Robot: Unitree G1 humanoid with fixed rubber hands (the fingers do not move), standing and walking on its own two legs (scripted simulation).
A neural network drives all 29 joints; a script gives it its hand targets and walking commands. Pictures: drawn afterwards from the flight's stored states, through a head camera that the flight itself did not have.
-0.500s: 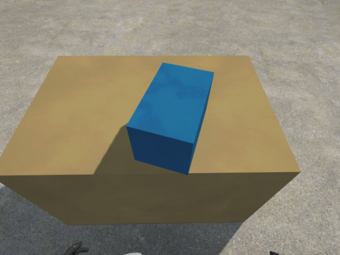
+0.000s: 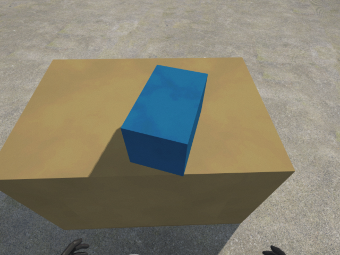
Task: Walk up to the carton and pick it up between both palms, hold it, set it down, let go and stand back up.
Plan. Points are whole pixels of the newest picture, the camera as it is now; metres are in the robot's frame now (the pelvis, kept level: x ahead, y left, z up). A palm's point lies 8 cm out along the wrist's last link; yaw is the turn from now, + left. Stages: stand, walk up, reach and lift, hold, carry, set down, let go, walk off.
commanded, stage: walk up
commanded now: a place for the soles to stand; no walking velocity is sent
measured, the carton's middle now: (169, 117) +0.53 +0.02 -0.04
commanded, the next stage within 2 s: reach and lift in 0.04 s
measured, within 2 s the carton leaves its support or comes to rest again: neither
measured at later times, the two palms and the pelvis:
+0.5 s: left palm (70, 234) +0.17 +0.25 -0.08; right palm (273, 254) +0.14 -0.22 -0.07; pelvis +0.01 +0.01 +0.01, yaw +0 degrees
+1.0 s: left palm (61, 221) +0.19 +0.27 -0.04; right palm (247, 232) +0.18 -0.17 -0.04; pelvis +0.04 +0.04 +0.02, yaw +0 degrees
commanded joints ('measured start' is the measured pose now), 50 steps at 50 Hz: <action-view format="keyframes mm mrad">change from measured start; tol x8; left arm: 1 -5 151 58 -98 2 -27 8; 2 -2 149 60 -90 0 -25 8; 3 -463 154 48 -193 -13 125 41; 10 -211 100 47 -412 -2 303 28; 18 -173 116 114 -348 44 280 21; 50 -70 154 15 -383 -135 -164 -91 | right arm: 1 -1 -155 -54 -98 1 -28 -7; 2 3 -157 -57 -96 -1 -28 -8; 3 -477 -42 -131 42 -94 -170 13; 11 -101 -45 -135 -4 -32 -222 -10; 25 -81 79 -94 -209 -10 -214 -59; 50 -13 211 -50 -250 59 -403 -160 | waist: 1 1 9 -58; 5 -1 81 -31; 9 -29 -153 -146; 20 14 11 33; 27 14 85 -28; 50 21 52 -17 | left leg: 1 25 62 -94 -135 -20 69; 2 22 68 -103 -142 -35 72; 3 -142 -29 35 -58 -248 23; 4 -231 2 6 -96 -355 50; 6 -198 2 35 -61 -245 55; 10 358 -74 -4 54 14 20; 23 264 -89 55 -202 39 4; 45 338 -66 2 -213 367 -42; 50 339 -75 -10 -210 333 -34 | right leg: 1 -4 -60 90 -104 89 -60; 2 -8 -58 87 -105 83 -60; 3 -7 34 -69 9 -188 -78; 5 138 62 -92 75 -126 -54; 10 -209 -32 -35 -143 -2 -69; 15 62 -3 -23 -154 222 -13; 20 85 18 -39 -215 60 -18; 50 232 33 -22 -325 275 -40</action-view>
